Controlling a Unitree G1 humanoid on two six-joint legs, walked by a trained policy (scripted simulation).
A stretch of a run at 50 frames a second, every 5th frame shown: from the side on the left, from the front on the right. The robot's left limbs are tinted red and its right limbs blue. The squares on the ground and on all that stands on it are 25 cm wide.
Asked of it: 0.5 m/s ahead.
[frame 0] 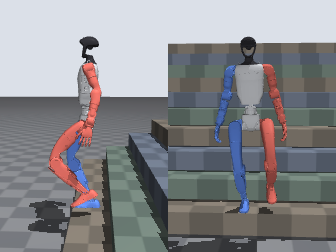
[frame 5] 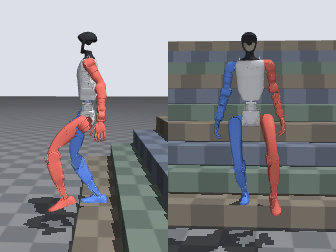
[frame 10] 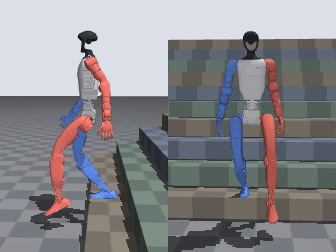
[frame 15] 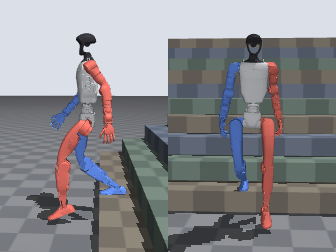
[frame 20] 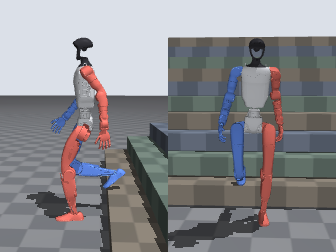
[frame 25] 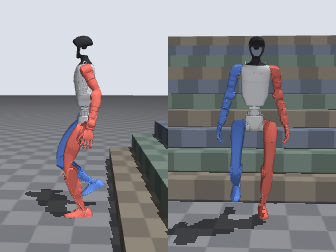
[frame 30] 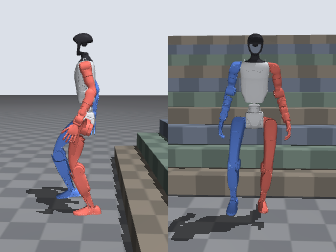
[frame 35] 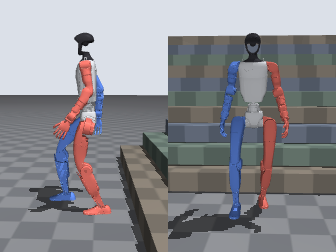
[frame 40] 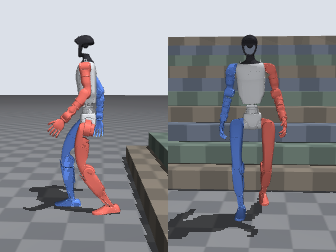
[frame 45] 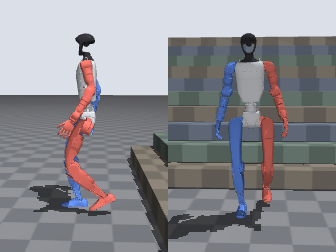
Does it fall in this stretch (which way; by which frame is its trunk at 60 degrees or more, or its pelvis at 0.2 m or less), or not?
no
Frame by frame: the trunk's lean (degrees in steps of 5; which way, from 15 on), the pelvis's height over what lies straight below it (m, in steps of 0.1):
0: 5, 0.7
5: 0, 0.7
10: 0, 0.9
15: 0, 0.8
20: 5, 0.8
25: 5, 0.8
30: 5, 0.8
35: 5, 0.8
40: 5, 0.7
45: 5, 0.8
